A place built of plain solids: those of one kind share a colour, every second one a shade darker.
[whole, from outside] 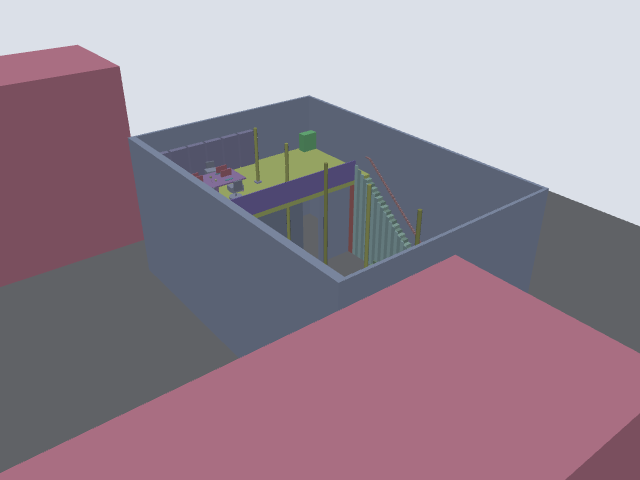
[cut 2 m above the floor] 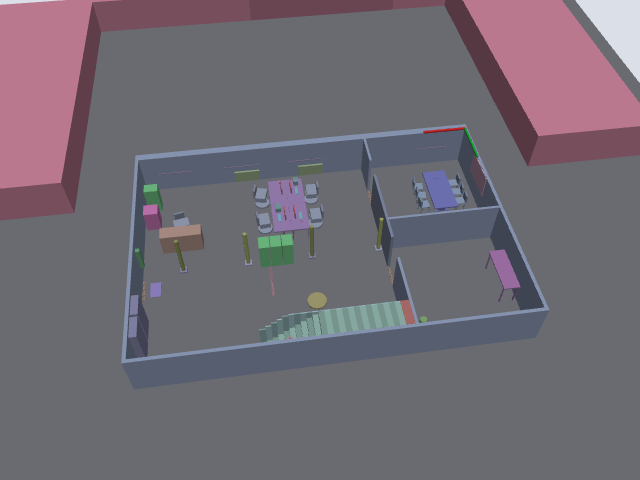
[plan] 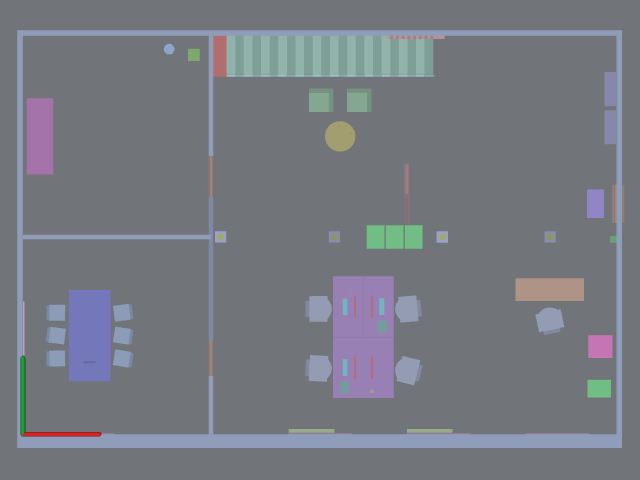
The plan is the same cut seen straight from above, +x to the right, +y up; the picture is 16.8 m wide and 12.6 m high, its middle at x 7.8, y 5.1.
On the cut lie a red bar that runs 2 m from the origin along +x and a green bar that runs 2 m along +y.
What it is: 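An old warehouse or works floor of two storeys fitted out as an office in the 2010s; 15.6 x 10.5 m, the upper floor cut back to a gallery 5.35 m deep at the west end, 4.58 m up; the hall 7.54 m high; one straight stair of 25 risers of 0.183 m along the north wall, 0.94 m clear between its wall rail and its guard; guards 0.97 m over the nosings and 1.07 m on the gallery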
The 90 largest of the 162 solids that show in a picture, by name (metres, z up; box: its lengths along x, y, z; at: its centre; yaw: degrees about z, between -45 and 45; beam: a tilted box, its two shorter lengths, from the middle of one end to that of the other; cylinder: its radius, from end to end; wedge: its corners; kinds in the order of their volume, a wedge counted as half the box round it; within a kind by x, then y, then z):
{
 "ring_works_1": {"box": [6.0, 16.14, 10.14], "at": [-6.36, -7.07, 5.02]},
 "ring_works_2": {"box": [4.74, 6.0, 7.13], "at": [-2.19, -17.64, 3.52]},
 "ring_works_3": {"box": [9.3, 6.0, 7.35], "at": [4.83, -17.64, 3.62]},
 "ring_works_4": {"box": [10.66, 6.0, 8.03], "at": [14.81, -17.64, 3.96]},
 "ring_works_5": {"box": [6.0, 16.14, 9.64], "at": [21.94, -7.07, 4.77]},
 "wall_1": {"box": [0.15, 10.76, 7.59], "at": [-0.07, 5.23, 3.75]},
 "wall_2": {"box": [4.94, 0.12, 4.33], "at": [2.47, 5.18, 2.11]},
 "wall_3": {"box": [0.12, 1.53, 4.33], "at": [4.94, 0.77, 2.11]},
 "wall_4": {"box": [0.12, 3.76, 4.33], "at": [4.94, 4.35, 2.11]},
 "wall_5": {"box": [0.12, 3.15, 4.33], "at": [4.94, 8.88, 2.11]},
 "wall_6": {"box": [15.88, 0.36, 7.59], "at": [7.79, -0.18, 3.75]},
 "wall_7": {"box": [15.88, 0.15, 7.59], "at": [7.79, 10.54, 3.75]},
 "wall_8": {"box": [0.15, 10.76, 7.59], "at": [15.65, 5.23, 3.75]},
 "gallery_level_1": {"box": [5.35, 10.47, 0.3], "at": [2.67, 5.23, 4.42]},
 "main_steps_1": {"box": [0.23, 1.03, 4.44], "at": [5.46, 9.95, 2.17]},
 "main_steps_2": {"box": [0.23, 1.03, 4.26], "at": [5.69, 9.95, 2.08]},
 "main_steps_3": {"box": [0.23, 1.03, 4.08], "at": [5.91, 9.95, 1.99]},
 "main_steps_4": {"box": [0.23, 1.03, 3.89], "at": [6.14, 9.95, 1.9]},
 "main_steps_5": {"box": [0.23, 1.03, 3.71], "at": [6.37, 9.95, 1.8]},
 "main_steps_6": {"box": [0.23, 1.03, 3.53], "at": [6.59, 9.95, 1.71]},
 "main_steps_7": {"box": [0.23, 1.03, 3.34], "at": [6.82, 9.95, 1.62]},
 "main_steps_8": {"box": [0.23, 1.03, 3.16], "at": [7.04, 9.95, 1.53]},
 "main_steps_9": {"box": [0.23, 1.03, 2.98], "at": [7.27, 9.95, 1.44]},
 "main_steps_10": {"box": [0.23, 1.03, 2.79], "at": [7.5, 9.95, 1.35]},
 "main_steps_11": {"box": [0.23, 1.03, 2.61], "at": [7.72, 9.95, 1.26]},
 "main_steps_12": {"box": [0.23, 1.03, 2.43], "at": [7.95, 9.95, 1.16]},
 "main_steps_13": {"box": [0.23, 1.03, 2.25], "at": [8.17, 9.95, 1.07]},
 "main_steps_14": {"box": [0.23, 1.03, 2.06], "at": [8.4, 9.95, 0.98]},
 "main_steps_15": {"box": [0.23, 1.03, 1.88], "at": [8.62, 9.95, 0.89]},
 "main_steps_16": {"box": [0.23, 1.03, 1.7], "at": [8.85, 9.95, 0.8]},
 "main_steps_17": {"box": [0.23, 1.03, 1.51], "at": [9.08, 9.95, 0.71]},
 "main_steps_18": {"box": [0.23, 1.03, 1.33], "at": [9.3, 9.95, 0.62]},
 "main_steps_19": {"box": [0.23, 1.03, 1.15], "at": [9.53, 9.95, 0.52]},
 "main_steps_20": {"box": [0.23, 1.03, 0.96], "at": [9.76, 9.95, 0.43]},
 "main_steps_21": {"box": [0.23, 1.03, 0.78], "at": [9.98, 9.95, 0.34]},
 "main_steps_22": {"box": [0.23, 1.03, 0.6], "at": [10.21, 9.95, 0.25]},
 "main_steps_23": {"box": [0.23, 1.03, 0.42], "at": [10.43, 9.95, 0.16]},
 "main_steps_24": {"box": [0.23, 1.03, 0.23], "at": [10.66, 9.95, 0.07]},
 "shelf_1": {"box": [0.3, 0.9, 1.95], "at": [0.16, 1.0, 5.5]},
 "shelf_2": {"box": [0.3, 0.9, 1.95], "at": [0.16, 2.0, 5.5]},
 "shelf_3": {"box": [0.3, 0.9, 1.95], "at": [0.16, 3.0, 5.5]},
 "shelf_4": {"box": [0.3, 0.9, 1.95], "at": [0.16, 4.0, 5.5]},
 "shelf_5": {"box": [0.3, 0.9, 1.95], "at": [0.16, 5.0, 5.5]},
 "shelf_6": {"box": [0.3, 0.9, 1.95], "at": [0.16, 6.0, 5.5]},
 "shelf_7": {"box": [0.3, 0.9, 1.95], "at": [15.42, 8.06, 0.93]},
 "shelf_8": {"box": [0.3, 0.9, 1.95], "at": [15.42, 9.06, 0.93]},
 "filing_cabinet_1": {"box": [0.47, 0.9, 1.07], "at": [0.45, 10.01, 5.06]},
 "filing_cabinet_2": {"box": [0.47, 0.62, 1.37], "at": [9.26, 5.18, 0.64]},
 "filing_cabinet_3": {"box": [0.47, 0.62, 1.37], "at": [9.76, 5.18, 0.64]},
 "filing_cabinet_4": {"box": [0.47, 0.62, 1.37], "at": [10.26, 5.18, 0.64]},
 "filing_cabinet_5": {"box": [0.62, 0.47, 1.37], "at": [15.13, 1.2, 0.64]},
 "main_back_fill_1": {"box": [0.35, 1.07, 4.33], "at": [5.17, 9.92, 2.11]},
 "reception_counter_1": {"box": [1.8, 0.6, 1.1], "at": [13.83, 3.8, 0.5]},
 "post_1": {"cylinder": 0.09, "from": [2.52, 5.18, 4.57], "to": [2.52, 5.18, 7.54]},
 "post_2": {"cylinder": 0.09, "from": [5.19, 5.18, 0.0], "to": [5.19, 5.18, 7.54]},
 "post_3": {"cylinder": 0.09, "from": [8.18, 5.18, 0.0], "to": [8.18, 5.18, 7.54]},
 "post_4": {"cylinder": 0.09, "from": [11.01, 5.18, 0.0], "to": [11.01, 5.18, 7.54]},
 "post_5": {"cylinder": 0.09, "from": [13.84, 5.18, 0.0], "to": [13.84, 5.18, 7.54]},
 "desk_1": {"box": [0.8, 1.6, 0.07], "at": [1.82, 3.38, 5.27]},
 "desk_2": {"box": [0.8, 1.6, 0.07], "at": [2.62, 1.78, 5.27]},
 "desk_3": {"box": [0.8, 1.6, 0.07], "at": [2.62, 3.38, 5.27]},
 "desk_4": {"box": [0.8, 1.6, 0.07], "at": [8.54, 1.75, 0.69]},
 "desk_5": {"box": [0.8, 1.6, 0.07], "at": [8.54, 3.35, 0.69]},
 "desk_6": {"box": [0.8, 1.6, 0.07], "at": [9.34, 1.75, 0.69]},
 "desk_7": {"box": [0.8, 1.6, 0.07], "at": [9.34, 3.35, 0.69]},
 "task_chair_1": {"box": [0.48, 0.68, 0.26], "at": [1.04, 3.35, 5.16], "yaw": -13.4},
 "task_chair_2": {"box": [0.48, 0.68, 0.26], "at": [3.4, 3.31, 5.16], "yaw": -3.2},
 "task_chair_3": {"box": [0.48, 0.68, 0.26], "at": [7.76, 1.73, 0.58], "yaw": -3.2},
 "task_chair_4": {"box": [0.48, 0.68, 0.26], "at": [7.76, 3.29, 0.58], "yaw": 0.3},
 "task_chair_5": {"box": [0.48, 0.68, 0.26], "at": [10.12, 1.67, 0.58], "yaw": -13.9},
 "task_chair_6": {"box": [0.48, 0.68, 0.26], "at": [10.12, 3.29, 0.58], "yaw": 4.9},
 "task_chair_7": {"box": [0.68, 0.48, 0.26], "at": [13.83, 2.98, 0.58], "yaw": 11.7},
 "gallery_guard_1": {"box": [0.05, 9.44, 1.12], "at": [5.33, 4.72, 5.08]},
 "club_1": {"box": [0.64, 0.62, 0.48], "at": [7.83, 8.77, 0.19]},
 "club_2": {"box": [0.64, 0.12, 0.79], "at": [7.83, 9.02, 0.34]},
 "club_3": {"box": [0.64, 0.62, 0.48], "at": [8.83, 8.77, 0.19]},
 "club_4": {"box": [0.64, 0.12, 0.79], "at": [8.83, 9.02, 0.34]},
 "printer_1": {"box": [0.64, 0.6, 1.09], "at": [15.16, 2.3, 0.49]},
 "main_guard_1": {"box": [0.23, 0.05, 5.46], "at": [5.46, 9.41, 2.68]},
 "main_guard_2": {"box": [0.23, 0.05, 5.27], "at": [5.69, 9.41, 2.59]},
 "main_guard_3": {"box": [0.23, 0.05, 5.09], "at": [5.91, 9.41, 2.49]},
 "main_guard_4": {"box": [0.23, 0.05, 4.91], "at": [6.14, 9.41, 2.4]},
 "main_guard_5": {"box": [0.23, 0.05, 4.72], "at": [6.37, 9.41, 2.31]},
 "main_guard_6": {"box": [0.23, 0.05, 4.36], "at": [6.82, 9.41, 2.13]},
 "meeting_table_1": {"box": [1.1, 2.4, 0.07], "at": [1.75, 2.59, 0.7]},
 "radiator_1": {"box": [1.2, 0.1, 0.6], "at": [7.58, 0.09, 0.42]},
 "radiator_2": {"box": [1.2, 0.1, 0.6], "at": [10.68, 0.09, 0.42]},
 "water_cooler_1": {"box": [0.31, 0.33, 1.03], "at": [4.49, 9.96, 0.47]},
 "whiteboard_1": {"box": [0.04, 1.8, 1.2], "at": [0.03, 2.59, 1.5]},
 "bar_table_1": {"box": [0.7, 2.0, 0.06], "at": [0.45, 7.82, 1.05]}
}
